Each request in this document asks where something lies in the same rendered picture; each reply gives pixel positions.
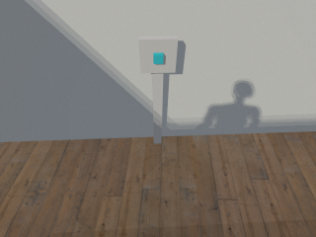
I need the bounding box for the button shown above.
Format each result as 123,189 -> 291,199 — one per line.
153,52 -> 164,64

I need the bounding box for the panel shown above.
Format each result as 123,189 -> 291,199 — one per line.
138,36 -> 179,144

